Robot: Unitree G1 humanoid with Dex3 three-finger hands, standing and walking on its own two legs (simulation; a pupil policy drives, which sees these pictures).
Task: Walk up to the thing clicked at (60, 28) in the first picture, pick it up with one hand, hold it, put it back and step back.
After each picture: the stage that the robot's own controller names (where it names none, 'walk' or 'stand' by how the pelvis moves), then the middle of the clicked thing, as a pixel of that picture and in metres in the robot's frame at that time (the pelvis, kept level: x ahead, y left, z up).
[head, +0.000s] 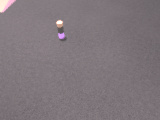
stand; (60, 31) +1.52 +0.31 -0.65
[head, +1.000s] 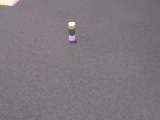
walk; (71, 33) +1.39 +0.19 -0.63
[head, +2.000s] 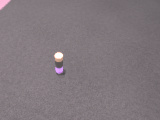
walk; (59, 64) +0.92 +0.19 -0.63
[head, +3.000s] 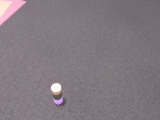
walk; (57, 95) +0.59 +0.23 -0.63
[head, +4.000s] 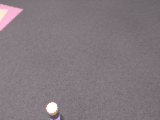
stand; (54, 114) +0.46 +0.23 -0.64
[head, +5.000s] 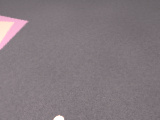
stand; out of the picture +0.41 +0.21 -0.65
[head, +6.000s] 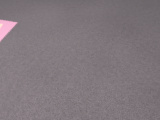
stand; out of the picture +0.38 +0.24 -0.64
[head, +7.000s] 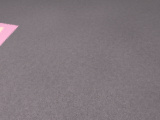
stand; out of the picture +0.36 +0.23 -0.66
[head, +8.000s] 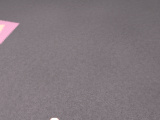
stand; out of the picture +0.40 +0.24 -0.66
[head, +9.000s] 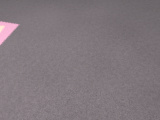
stand; out of the picture +0.38 +0.24 -0.66
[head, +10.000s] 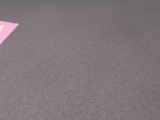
go down; out of the picture +0.38 +0.24 -0.66
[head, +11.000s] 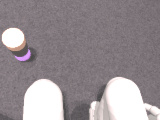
go down; (19, 48) +0.46 +0.25 -0.28
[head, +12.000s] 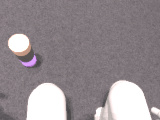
approach; (25, 53) +0.46 +0.25 -0.26
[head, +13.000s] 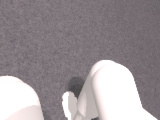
close in; out of the picture +0.45 +0.31 -0.16
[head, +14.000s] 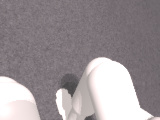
close; out of the picture +0.44 +0.31 -0.16
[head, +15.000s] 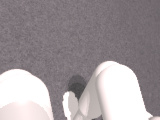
lift; out of the picture +0.39 +0.29 -0.15
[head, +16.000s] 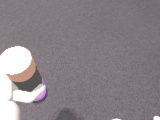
lift; (29, 80) +0.33 +0.19 +0.03
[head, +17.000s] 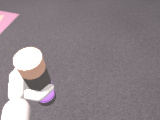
hold; (39, 81) +0.33 +0.17 +0.06
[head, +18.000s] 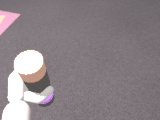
hold; (38, 83) +0.32 +0.17 +0.06
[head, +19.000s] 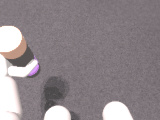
crouch; (22, 57) +0.42 +0.21 -0.03
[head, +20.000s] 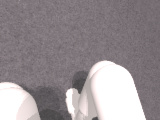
lower; out of the picture +0.45 +0.29 -0.17
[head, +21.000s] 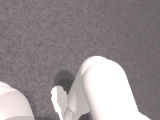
lower; out of the picture +0.46 +0.32 -0.17
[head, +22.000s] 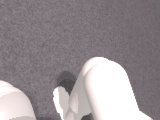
lower; out of the picture +0.45 +0.33 -0.17
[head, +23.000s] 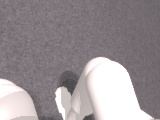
lower; out of the picture +0.45 +0.32 -0.17
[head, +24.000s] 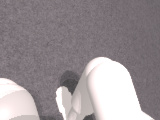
rest; out of the picture +0.44 +0.32 -0.17
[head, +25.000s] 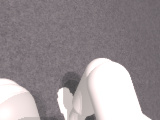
withdraw; out of the picture +0.45 +0.30 -0.17
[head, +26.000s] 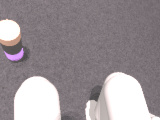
walk; (12, 45) +0.46 +0.26 -0.22
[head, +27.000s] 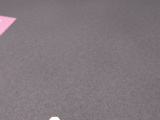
stand; out of the picture +0.40 +0.20 -0.58
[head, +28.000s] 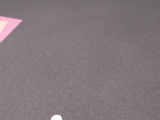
stand; out of the picture +0.42 +0.20 -0.60
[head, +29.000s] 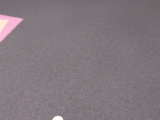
stand; out of the picture +0.40 +0.19 -0.60
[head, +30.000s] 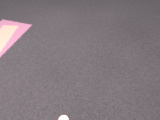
stand; out of the picture +0.44 +0.20 -0.65
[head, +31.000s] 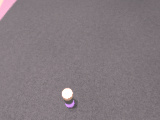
walk; (68, 99) +0.49 +0.15 -0.64
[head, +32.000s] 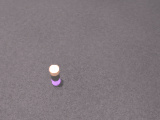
walk; (55, 76) +0.68 +0.20 -0.64
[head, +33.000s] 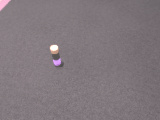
stand; (56, 56) +0.99 +0.30 -0.63
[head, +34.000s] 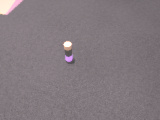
stand; (68, 53) +1.04 +0.20 -0.64
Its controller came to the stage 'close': yes
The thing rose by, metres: 0.69
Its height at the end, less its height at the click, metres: +0.00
